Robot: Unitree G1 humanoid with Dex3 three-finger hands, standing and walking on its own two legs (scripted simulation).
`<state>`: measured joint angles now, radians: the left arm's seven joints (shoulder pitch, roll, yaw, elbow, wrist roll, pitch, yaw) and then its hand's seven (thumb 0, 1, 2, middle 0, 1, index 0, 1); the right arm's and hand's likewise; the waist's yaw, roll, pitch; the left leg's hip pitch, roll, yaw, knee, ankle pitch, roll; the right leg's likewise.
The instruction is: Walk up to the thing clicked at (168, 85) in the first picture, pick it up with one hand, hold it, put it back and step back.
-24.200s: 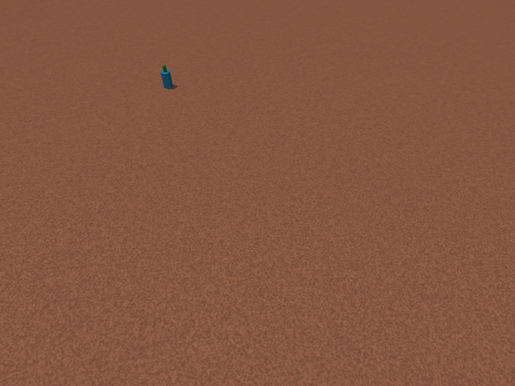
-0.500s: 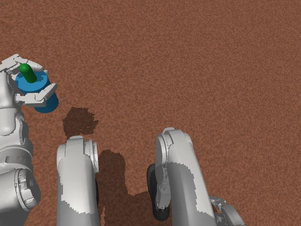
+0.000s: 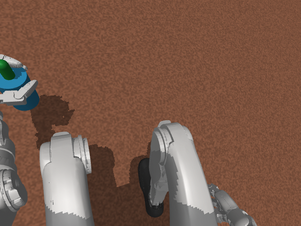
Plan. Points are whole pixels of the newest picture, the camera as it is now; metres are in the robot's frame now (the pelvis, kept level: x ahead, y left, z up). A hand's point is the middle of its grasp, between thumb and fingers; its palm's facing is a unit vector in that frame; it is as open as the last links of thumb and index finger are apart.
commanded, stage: crouch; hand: left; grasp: from the side
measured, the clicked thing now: (14, 84) +0.45 +0.27 -0.11
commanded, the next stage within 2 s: lower in 0.02 s
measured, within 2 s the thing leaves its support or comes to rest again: rests again in 1.92 s
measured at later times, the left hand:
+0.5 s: hand (26, 89) +0.46 +0.26 -0.15, palm faces +0.21 -0.98 -0.02, open 7.2 cm
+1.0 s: hand (32, 90) +0.47 +0.25 -0.19, palm faces +0.25 -0.97 -0.02, open 7.2 cm
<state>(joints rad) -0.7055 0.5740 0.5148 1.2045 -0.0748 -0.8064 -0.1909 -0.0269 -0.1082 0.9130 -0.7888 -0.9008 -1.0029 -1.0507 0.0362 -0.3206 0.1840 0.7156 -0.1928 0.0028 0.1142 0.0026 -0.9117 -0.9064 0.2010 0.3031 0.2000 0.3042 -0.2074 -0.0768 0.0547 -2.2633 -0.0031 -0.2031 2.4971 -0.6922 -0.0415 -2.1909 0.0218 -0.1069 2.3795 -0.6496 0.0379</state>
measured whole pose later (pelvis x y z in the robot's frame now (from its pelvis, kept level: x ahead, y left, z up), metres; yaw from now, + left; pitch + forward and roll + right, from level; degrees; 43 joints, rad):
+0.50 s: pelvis -0.01 +0.01 -0.02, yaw -3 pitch +19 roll -13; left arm -0.72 0.72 0.53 1.34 -0.04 -0.92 -0.12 -0.03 -0.10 0.90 -0.79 -0.89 -1.01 -1.05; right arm -0.03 -0.35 0.34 0.65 -0.27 0.02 0.13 0.00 -0.91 -0.90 0.20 0.30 0.20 0.30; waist -0.27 -0.18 0.20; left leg -2.26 -0.01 -0.27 2.58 -0.69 -0.03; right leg -2.15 0.05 -0.16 2.40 -0.62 0.06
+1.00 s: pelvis -0.01 +0.02 -0.02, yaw -6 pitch +15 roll -16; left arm -0.73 0.84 0.54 1.46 -0.03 -1.01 -0.03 -0.03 -0.10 0.90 -0.79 -0.89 -1.01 -1.04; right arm -0.12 -0.38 0.47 0.59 -0.34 0.02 0.13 0.00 -0.91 -0.90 0.20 0.30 0.20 0.30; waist -0.30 -0.25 0.29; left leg -2.23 -0.01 -0.34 2.64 -0.70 -0.03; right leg -2.10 0.07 -0.21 2.40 -0.61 0.08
